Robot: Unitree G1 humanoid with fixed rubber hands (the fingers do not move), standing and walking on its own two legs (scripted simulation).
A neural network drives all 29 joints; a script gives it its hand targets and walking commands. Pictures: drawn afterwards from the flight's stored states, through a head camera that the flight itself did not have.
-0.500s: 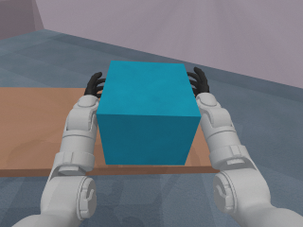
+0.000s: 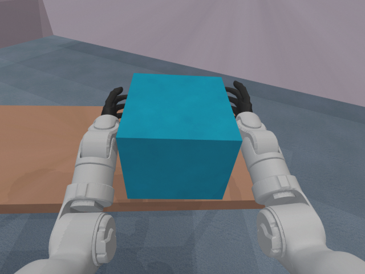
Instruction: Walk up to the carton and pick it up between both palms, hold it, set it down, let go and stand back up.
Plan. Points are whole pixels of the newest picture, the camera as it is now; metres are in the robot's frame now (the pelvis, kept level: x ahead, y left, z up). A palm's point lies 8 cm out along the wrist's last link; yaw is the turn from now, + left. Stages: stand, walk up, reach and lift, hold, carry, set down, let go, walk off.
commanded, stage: hold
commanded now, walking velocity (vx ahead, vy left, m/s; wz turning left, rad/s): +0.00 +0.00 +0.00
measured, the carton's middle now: (176, 134) +0.35 +0.03 +0.18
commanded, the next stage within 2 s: none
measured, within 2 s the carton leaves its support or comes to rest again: neither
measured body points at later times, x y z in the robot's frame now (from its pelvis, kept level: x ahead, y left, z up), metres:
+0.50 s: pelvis +0.00 +0.00 +0.00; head -0.07 +0.01 +0.44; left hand +0.38 +0.18 +0.20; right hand +0.40 -0.12 +0.21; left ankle +0.08 +0.14 -0.74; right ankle +0.03 -0.11 -0.74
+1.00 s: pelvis +0.00 +0.00 +0.00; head -0.07 +0.01 +0.44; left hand +0.38 +0.18 +0.20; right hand +0.40 -0.12 +0.21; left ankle +0.08 +0.14 -0.74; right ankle +0.03 -0.11 -0.74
